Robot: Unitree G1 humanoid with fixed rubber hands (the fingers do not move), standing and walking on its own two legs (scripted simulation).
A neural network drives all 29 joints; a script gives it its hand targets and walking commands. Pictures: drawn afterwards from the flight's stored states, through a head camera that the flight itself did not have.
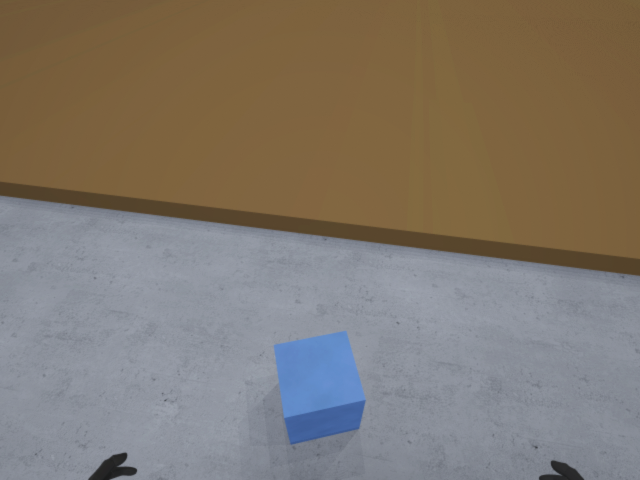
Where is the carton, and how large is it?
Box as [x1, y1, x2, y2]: [274, 331, 365, 444]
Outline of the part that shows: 346,331 274,345 284,419 291,444 356,429 359,426 365,399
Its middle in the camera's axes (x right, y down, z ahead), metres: -0.01 +0.42 +1.13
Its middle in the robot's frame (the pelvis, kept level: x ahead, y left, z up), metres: +0.47 +0.04 -0.66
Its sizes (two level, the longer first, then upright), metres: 0.210 0.200 0.250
